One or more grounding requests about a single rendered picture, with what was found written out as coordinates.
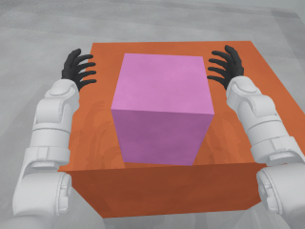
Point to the left robot upper arm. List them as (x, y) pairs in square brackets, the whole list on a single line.
[(41, 199)]

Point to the left robot forearm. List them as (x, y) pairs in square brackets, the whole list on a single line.
[(49, 143)]

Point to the right robot forearm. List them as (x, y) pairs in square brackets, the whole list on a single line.
[(270, 141)]

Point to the right robot hand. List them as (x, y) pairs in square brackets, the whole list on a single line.
[(233, 66)]

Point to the pedestal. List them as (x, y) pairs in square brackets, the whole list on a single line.
[(223, 175)]

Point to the right robot upper arm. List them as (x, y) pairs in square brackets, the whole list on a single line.
[(282, 190)]

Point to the left robot hand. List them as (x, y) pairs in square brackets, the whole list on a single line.
[(72, 69)]

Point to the carton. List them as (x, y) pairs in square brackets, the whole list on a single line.
[(162, 108)]

